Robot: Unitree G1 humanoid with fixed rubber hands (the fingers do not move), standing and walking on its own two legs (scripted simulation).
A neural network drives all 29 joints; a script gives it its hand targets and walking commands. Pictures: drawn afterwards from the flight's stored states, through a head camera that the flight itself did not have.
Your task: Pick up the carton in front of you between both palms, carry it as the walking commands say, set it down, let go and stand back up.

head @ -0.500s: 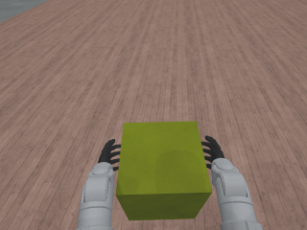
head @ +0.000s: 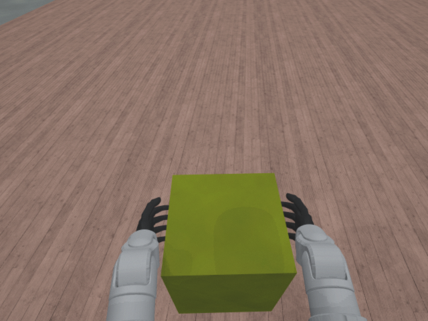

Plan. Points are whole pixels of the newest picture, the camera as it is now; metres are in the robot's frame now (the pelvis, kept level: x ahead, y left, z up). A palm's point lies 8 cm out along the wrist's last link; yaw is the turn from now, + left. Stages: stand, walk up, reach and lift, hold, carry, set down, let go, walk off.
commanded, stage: set down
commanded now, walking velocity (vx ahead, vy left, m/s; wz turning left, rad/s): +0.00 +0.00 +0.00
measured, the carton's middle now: (224, 246) +0.29 +0.00 -0.04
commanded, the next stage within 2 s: none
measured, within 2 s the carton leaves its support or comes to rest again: neither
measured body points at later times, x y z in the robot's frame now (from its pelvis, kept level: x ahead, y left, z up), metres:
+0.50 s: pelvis -0.05 +0.01 -0.05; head +0.10 +0.00 +0.37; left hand +0.37 +0.13 -0.10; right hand +0.34 -0.17 -0.09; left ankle +0.03 +0.10 -0.74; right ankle +0.01 -0.10 -0.74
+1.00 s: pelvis -0.04 +0.01 -0.18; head +0.20 +0.01 +0.20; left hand +0.43 +0.14 -0.27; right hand +0.40 -0.16 -0.26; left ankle +0.03 +0.10 -0.74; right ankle +0.01 -0.10 -0.74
